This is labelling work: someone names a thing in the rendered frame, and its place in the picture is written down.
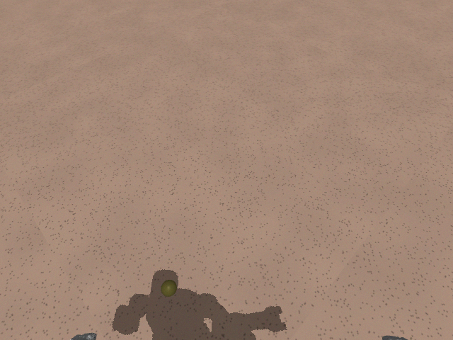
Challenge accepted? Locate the ball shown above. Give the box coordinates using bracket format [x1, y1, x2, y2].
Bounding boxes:
[161, 280, 177, 297]

